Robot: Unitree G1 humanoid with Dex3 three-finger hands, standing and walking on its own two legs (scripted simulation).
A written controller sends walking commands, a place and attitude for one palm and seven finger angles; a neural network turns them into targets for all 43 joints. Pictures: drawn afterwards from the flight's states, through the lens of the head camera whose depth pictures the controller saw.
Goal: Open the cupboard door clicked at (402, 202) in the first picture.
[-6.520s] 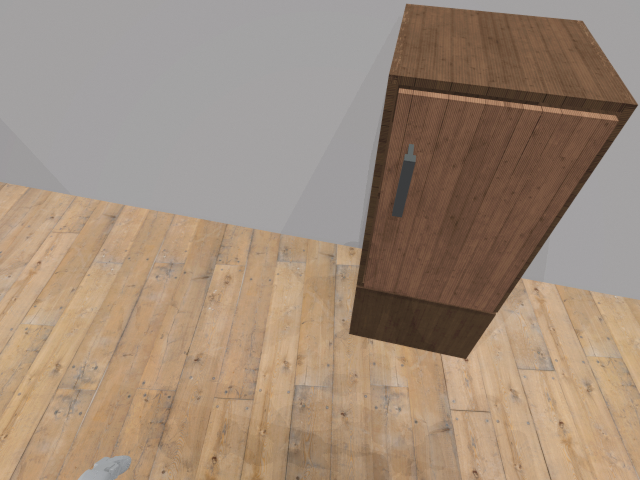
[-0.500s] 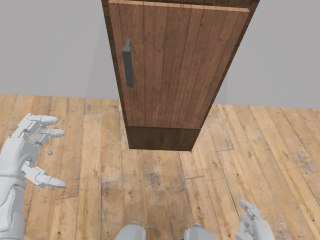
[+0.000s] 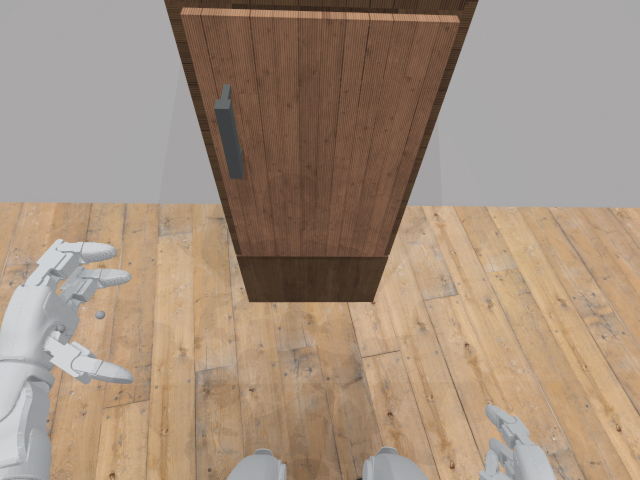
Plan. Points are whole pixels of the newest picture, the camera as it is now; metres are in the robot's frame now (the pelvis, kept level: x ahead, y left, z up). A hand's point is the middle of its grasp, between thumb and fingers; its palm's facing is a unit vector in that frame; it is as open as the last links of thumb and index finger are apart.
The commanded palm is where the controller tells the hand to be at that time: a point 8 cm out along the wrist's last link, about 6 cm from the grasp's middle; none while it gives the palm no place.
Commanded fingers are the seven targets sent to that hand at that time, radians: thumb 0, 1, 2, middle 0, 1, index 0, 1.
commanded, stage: raise the hand with hooked fingers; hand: left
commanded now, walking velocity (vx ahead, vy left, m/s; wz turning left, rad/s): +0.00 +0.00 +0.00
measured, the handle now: (231, 133) +0.60 +0.17 +0.04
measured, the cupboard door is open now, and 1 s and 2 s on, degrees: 0 0 0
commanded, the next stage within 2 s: move the hooked fingers beside the handle in 0.02 s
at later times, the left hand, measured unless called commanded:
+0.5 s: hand (132, 264) +0.35 +0.25 +0.04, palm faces +0.04 -1.00 -0.02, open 14.0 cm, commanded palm +0.33 +0.31 +0.05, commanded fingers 0.00 -0.50 0.30 -0.30 -1.20 -0.30 -1.20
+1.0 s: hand (156, 222) +0.42 +0.24 +0.04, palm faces +0.04 -1.00 +0.00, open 14.0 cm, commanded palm +0.40 +0.29 +0.04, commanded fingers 0.00 -0.50 0.30 -0.30 -1.20 -0.30 -1.20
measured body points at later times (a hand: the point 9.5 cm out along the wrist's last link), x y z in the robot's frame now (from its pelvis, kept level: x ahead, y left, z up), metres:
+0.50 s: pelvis +0.00 -0.01 -0.01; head +0.09 +0.00 +0.44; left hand +0.35 +0.31 +0.05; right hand +0.13 -0.26 -0.10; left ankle -0.01 +0.10 -0.68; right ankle +0.03 -0.11 -0.68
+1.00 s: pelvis +0.00 +0.01 -0.01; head +0.11 +0.03 +0.43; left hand +0.42 +0.30 +0.04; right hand +0.07 -0.25 -0.11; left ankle -0.01 +0.10 -0.68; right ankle +0.03 -0.11 -0.68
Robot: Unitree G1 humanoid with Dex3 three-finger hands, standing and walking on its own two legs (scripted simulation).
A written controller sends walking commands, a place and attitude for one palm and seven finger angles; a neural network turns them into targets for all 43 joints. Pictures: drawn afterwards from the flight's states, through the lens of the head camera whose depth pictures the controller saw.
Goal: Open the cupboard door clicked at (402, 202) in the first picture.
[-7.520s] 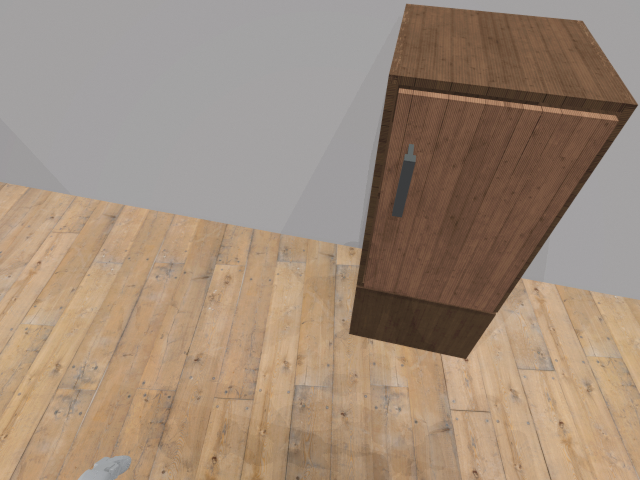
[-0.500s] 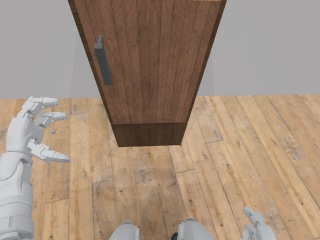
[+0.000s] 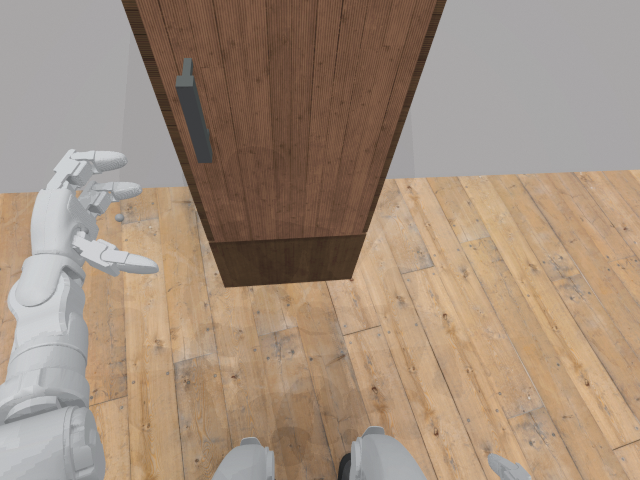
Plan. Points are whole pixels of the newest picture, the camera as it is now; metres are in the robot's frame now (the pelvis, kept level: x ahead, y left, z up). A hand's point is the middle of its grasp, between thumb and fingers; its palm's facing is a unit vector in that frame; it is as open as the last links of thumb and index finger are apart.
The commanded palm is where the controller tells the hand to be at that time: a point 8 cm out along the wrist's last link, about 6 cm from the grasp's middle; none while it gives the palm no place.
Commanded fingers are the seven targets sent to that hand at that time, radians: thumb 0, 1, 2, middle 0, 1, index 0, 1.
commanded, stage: move the hooked fingers beside the handle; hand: left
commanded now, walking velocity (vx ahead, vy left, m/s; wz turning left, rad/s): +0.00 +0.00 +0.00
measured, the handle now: (197, 113) +0.60 +0.18 +0.05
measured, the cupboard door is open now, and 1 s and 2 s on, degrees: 0 0 0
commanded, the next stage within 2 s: slide the fingers in behind the handle in 1.52 s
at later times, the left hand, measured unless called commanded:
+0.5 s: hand (152, 169) +0.49 +0.22 +0.05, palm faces +0.08 -1.00 -0.01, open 14.0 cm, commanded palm +0.47 +0.27 +0.04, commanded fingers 0.00 -0.50 0.30 -0.30 -1.20 -0.30 -1.20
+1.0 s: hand (157, 155) +0.53 +0.22 +0.04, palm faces +0.08 -1.00 -0.02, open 14.0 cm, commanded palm +0.50 +0.26 +0.04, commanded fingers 0.00 -0.50 0.30 -0.30 -1.20 -0.30 -1.20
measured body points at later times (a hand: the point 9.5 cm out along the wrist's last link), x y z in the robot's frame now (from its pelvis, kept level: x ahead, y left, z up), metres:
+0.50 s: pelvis -0.01 +0.00 -0.01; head +0.13 +0.02 +0.41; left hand +0.48 +0.27 +0.05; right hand +0.01 -0.27 -0.12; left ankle -0.01 +0.09 -0.67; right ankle +0.03 -0.12 -0.67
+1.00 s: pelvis +0.00 -0.01 -0.01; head +0.17 +0.01 +0.40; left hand +0.52 +0.28 +0.04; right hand -0.02 -0.27 -0.12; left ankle -0.01 +0.09 -0.67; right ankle +0.03 -0.12 -0.67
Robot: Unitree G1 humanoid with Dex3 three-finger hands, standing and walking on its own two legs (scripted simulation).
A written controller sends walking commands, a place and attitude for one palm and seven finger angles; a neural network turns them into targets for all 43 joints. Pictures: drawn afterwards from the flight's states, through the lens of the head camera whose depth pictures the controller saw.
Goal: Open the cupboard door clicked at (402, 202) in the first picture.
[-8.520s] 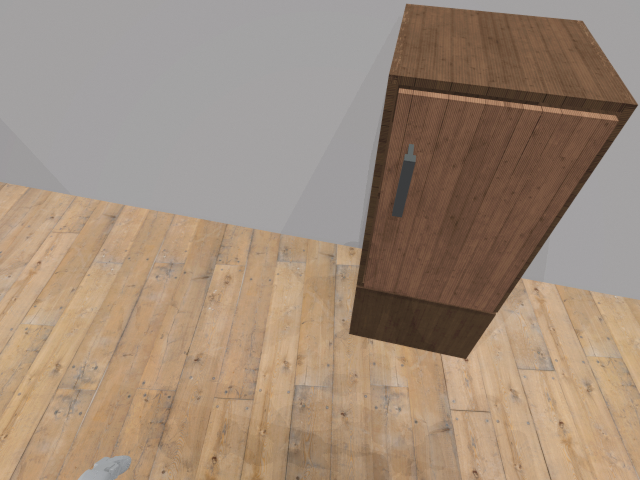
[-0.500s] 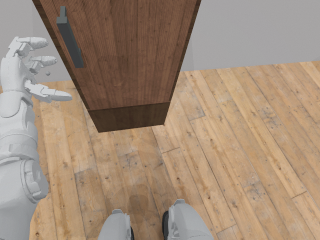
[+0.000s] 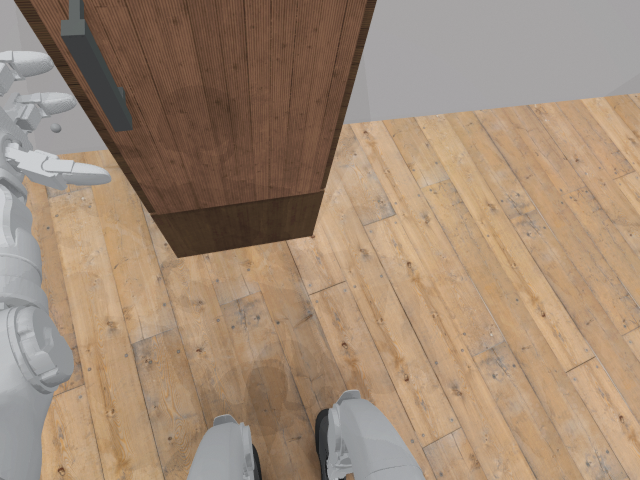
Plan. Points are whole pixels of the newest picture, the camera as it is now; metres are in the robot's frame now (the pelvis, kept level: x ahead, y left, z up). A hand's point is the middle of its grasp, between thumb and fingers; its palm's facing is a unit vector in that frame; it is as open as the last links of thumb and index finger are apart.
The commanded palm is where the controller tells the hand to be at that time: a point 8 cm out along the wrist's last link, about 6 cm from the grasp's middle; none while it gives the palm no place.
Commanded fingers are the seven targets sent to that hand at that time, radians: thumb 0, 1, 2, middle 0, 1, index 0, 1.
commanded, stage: move the hooked fingers beside the handle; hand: left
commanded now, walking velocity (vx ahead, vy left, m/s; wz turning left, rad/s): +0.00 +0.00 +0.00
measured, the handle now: (101, 69) +0.59 +0.20 +0.06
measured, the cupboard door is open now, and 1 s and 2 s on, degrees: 0 0 0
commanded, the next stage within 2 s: slide the fingers in behind the handle in 0.52 s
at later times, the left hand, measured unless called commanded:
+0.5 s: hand (59, 128) +0.52 +0.24 +0.05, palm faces +0.11 -0.99 -0.01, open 14.0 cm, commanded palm +0.49 +0.28 +0.05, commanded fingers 0.00 -0.50 0.30 -0.30 -1.20 -0.30 -1.20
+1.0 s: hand (80, 125) +0.52 +0.22 +0.05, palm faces +0.10 -1.00 -0.01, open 14.0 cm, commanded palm +0.50 +0.25 +0.05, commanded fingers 0.00 -0.50 0.30 -0.30 -1.20 -0.30 -1.20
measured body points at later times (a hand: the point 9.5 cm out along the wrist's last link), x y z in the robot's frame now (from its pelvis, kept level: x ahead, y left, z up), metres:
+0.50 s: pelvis +0.00 +0.01 +0.00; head +0.16 +0.04 +0.42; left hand +0.50 +0.29 +0.06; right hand +0.01 -0.25 -0.11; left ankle -0.01 +0.09 -0.65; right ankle +0.04 -0.12 -0.65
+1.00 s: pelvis +0.00 +0.01 +0.00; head +0.16 +0.04 +0.42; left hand +0.51 +0.28 +0.05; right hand -0.01 -0.25 -0.11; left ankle -0.01 +0.09 -0.65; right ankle +0.04 -0.12 -0.65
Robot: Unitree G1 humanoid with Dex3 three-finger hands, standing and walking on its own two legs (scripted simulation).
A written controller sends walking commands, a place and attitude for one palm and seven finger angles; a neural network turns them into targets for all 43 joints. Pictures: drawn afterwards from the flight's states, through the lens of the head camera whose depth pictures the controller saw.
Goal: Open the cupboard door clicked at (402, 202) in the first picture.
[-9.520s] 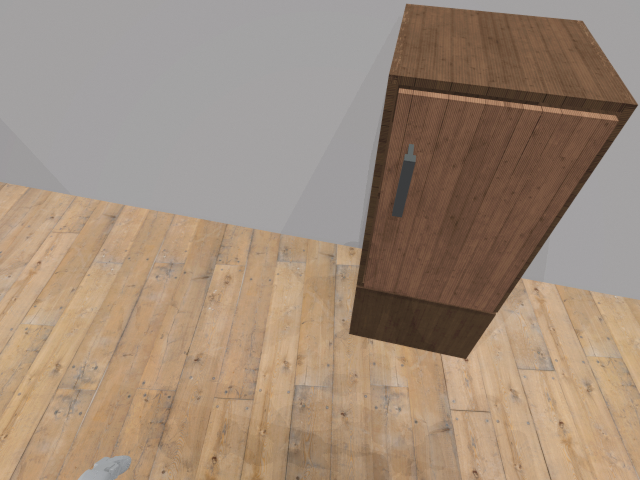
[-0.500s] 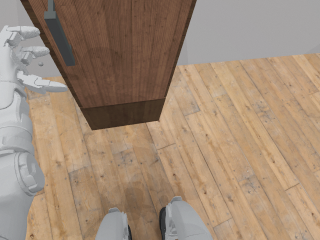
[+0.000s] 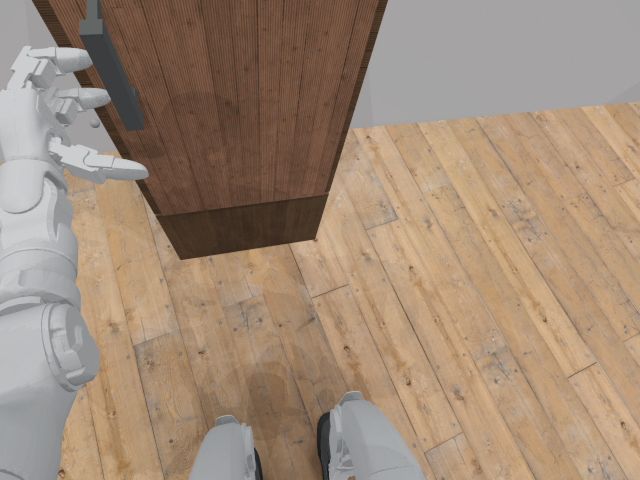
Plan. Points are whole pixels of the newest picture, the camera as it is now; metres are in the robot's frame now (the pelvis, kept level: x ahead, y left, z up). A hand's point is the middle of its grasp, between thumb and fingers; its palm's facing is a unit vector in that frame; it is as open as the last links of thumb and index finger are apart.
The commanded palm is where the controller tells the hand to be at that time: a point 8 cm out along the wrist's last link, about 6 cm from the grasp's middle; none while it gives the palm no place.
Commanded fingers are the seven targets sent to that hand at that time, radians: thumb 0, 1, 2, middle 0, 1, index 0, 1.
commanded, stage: slide the fingers in behind the handle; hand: left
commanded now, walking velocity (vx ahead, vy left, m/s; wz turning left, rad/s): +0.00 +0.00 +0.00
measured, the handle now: (115, 69) +0.59 +0.19 +0.07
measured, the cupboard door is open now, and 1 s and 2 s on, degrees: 0 0 1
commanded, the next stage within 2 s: close the thumb around the handle in 1.22 s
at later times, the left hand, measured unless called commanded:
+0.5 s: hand (134, 119) +0.53 +0.17 +0.05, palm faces +0.10 -1.00 -0.02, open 14.0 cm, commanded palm +0.51 +0.21 +0.06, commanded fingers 0.00 -0.50 0.30 -0.30 -1.20 -0.30 -1.20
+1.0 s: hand (144, 118) +0.54 +0.16 +0.05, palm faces +0.10 -0.99 -0.01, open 14.1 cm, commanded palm +0.51 +0.19 +0.06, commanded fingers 0.00 -0.50 0.30 -0.30 -1.20 -0.30 -1.20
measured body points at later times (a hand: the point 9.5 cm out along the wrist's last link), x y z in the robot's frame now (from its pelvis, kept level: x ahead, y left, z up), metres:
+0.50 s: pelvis +0.00 -0.01 +0.00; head +0.16 +0.01 +0.42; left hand +0.52 +0.22 +0.05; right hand +0.00 -0.26 -0.11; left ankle -0.01 +0.09 -0.65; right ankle +0.04 -0.12 -0.65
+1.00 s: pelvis +0.00 -0.01 +0.00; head +0.16 +0.01 +0.42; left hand +0.52 +0.21 +0.05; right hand -0.01 -0.27 -0.11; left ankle -0.01 +0.09 -0.65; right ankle +0.04 -0.12 -0.65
